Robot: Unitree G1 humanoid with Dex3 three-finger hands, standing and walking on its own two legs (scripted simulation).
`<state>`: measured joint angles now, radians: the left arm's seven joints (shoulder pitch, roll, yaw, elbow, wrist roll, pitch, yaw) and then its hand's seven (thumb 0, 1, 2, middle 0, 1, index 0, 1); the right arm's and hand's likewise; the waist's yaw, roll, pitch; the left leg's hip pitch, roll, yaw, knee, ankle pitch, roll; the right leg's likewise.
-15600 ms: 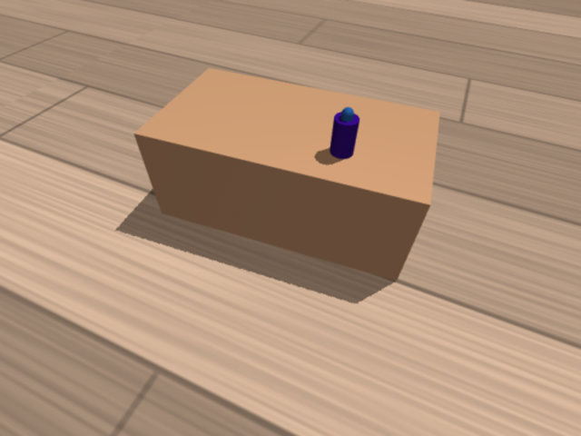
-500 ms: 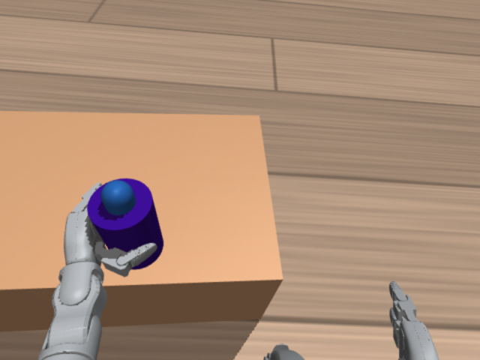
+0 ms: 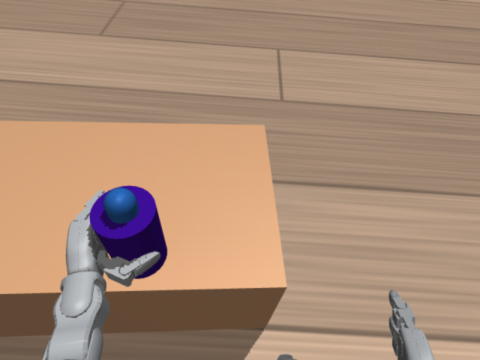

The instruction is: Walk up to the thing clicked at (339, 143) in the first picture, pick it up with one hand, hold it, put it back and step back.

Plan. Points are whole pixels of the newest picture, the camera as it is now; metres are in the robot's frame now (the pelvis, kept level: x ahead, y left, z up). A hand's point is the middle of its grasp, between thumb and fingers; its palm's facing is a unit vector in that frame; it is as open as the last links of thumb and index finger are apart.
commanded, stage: hold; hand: left
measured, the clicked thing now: (131, 228) +0.33 +0.17 +0.06
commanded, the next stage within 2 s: none
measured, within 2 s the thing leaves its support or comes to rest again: neither
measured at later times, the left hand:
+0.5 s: hand (125, 236) +0.32 +0.18 +0.05, palm faces +0.20 -0.98 -0.02, open 11.7 cm
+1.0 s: hand (129, 233) +0.32 +0.17 +0.05, palm faces +0.18 -0.98 -0.01, open 11.7 cm
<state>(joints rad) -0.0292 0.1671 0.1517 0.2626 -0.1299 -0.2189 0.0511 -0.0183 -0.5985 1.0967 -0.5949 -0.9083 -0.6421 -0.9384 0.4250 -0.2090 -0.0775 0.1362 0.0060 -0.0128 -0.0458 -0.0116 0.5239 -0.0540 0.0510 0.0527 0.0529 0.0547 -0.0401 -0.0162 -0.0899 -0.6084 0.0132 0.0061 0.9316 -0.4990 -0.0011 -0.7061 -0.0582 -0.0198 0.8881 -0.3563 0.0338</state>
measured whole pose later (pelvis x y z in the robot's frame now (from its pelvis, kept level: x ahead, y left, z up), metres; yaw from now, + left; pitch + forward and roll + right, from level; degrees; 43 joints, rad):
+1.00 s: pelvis +0.00 +0.00 +0.01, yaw +0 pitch +9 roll +0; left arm -0.07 0.17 0.16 0.32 -0.14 -0.22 0.03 -0.02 -0.60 1.10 -0.59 -0.91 -0.64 -0.94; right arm 0.37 -0.20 -0.08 0.29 0.00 -0.07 -0.05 -0.01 0.52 -0.06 0.05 0.05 0.05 0.05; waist -0.03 -0.01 -0.07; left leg -0.56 0.01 0.00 0.88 -0.47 -0.01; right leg -0.66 -0.06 -0.02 0.84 -0.33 0.03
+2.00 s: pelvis +0.01 +0.00 +0.01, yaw +1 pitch +9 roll -1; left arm -0.02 0.17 0.16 0.30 -0.14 -0.24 0.02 -0.02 -0.60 1.10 -0.59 -0.91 -0.64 -0.94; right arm 0.35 -0.21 -0.08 0.30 0.00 -0.08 -0.05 -0.01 0.52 -0.06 0.05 0.05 0.05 0.05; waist -0.03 -0.01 -0.08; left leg -0.57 0.01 0.00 0.89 -0.48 0.00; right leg -0.66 -0.06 -0.03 0.84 -0.35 0.03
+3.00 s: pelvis -0.02 +0.00 -0.05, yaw +1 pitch +23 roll -2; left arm -0.63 0.38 0.38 1.05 -0.07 -0.54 -0.01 -0.02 -0.59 1.08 -0.60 -0.90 -0.64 -0.93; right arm 0.38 -0.24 -0.04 0.02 -0.06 -0.05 0.04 -0.01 0.53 -0.05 0.05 0.05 0.06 0.05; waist -0.21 -0.04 -0.12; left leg -1.06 0.02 -0.04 1.23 -0.57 -0.01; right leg -1.13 -0.05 -0.05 1.13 -0.40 0.02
